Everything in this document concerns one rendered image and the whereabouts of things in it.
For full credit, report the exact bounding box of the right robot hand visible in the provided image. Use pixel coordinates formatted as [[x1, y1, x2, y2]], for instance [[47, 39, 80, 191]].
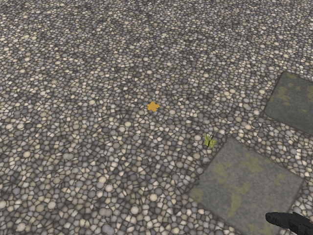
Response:
[[265, 211, 313, 235]]

